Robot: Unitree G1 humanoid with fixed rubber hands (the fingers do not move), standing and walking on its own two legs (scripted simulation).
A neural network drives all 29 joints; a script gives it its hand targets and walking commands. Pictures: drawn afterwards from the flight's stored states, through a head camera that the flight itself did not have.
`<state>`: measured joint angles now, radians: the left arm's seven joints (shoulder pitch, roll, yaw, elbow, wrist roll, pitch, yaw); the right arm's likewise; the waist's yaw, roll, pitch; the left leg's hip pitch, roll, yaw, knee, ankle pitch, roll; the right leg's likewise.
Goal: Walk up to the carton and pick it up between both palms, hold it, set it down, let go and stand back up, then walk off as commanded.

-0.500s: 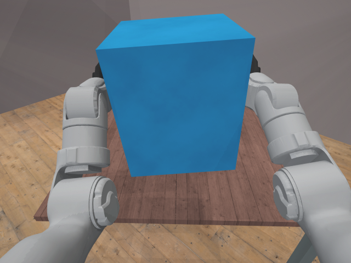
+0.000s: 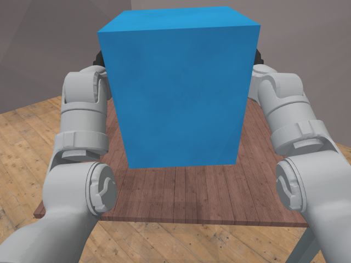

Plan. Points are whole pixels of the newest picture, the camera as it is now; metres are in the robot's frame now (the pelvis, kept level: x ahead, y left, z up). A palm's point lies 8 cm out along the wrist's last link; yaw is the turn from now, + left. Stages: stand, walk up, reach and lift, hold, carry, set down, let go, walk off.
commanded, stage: hold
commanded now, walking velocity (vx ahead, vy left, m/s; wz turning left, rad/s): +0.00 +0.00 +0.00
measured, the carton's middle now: (179, 86) +0.37 -0.01 +0.31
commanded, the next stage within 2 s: none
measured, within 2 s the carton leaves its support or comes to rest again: neither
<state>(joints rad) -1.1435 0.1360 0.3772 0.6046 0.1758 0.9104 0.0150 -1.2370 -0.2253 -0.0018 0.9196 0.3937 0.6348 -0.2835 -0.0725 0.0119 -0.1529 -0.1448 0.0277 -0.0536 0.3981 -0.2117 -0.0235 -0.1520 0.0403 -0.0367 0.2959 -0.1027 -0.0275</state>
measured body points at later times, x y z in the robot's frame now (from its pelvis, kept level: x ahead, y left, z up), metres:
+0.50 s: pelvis +0.00 +0.00 +0.00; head -0.08 +0.01 +0.44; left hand +0.40 +0.16 +0.32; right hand +0.40 -0.15 +0.33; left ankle +0.01 +0.13 -0.75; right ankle +0.04 -0.10 -0.75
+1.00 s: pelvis +0.00 +0.00 +0.00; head -0.08 +0.01 +0.44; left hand +0.40 +0.15 +0.32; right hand +0.40 -0.15 +0.33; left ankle +0.01 +0.13 -0.75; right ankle +0.04 -0.10 -0.75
